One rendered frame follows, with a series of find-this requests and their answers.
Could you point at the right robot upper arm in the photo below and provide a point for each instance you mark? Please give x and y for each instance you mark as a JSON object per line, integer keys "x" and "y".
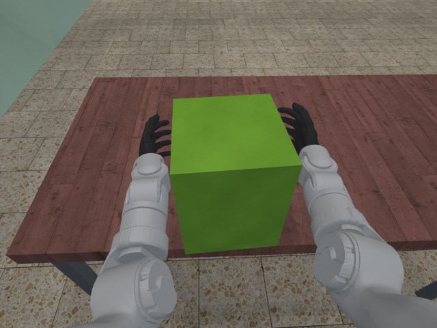
{"x": 364, "y": 277}

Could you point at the carton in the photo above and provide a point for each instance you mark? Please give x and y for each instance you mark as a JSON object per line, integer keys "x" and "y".
{"x": 233, "y": 171}

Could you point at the robot left forearm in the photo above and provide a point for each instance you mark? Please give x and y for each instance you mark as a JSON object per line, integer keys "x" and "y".
{"x": 142, "y": 231}

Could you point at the table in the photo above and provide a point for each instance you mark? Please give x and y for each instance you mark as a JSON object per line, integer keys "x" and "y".
{"x": 381, "y": 130}

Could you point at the robot left hand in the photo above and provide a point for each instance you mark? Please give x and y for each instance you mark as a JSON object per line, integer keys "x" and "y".
{"x": 147, "y": 144}

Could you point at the robot right forearm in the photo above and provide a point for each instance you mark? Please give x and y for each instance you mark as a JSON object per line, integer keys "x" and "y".
{"x": 328, "y": 201}

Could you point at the left robot upper arm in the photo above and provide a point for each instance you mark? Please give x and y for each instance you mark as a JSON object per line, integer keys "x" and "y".
{"x": 137, "y": 294}

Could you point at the robot right hand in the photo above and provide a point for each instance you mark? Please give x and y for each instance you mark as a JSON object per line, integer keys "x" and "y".
{"x": 304, "y": 133}

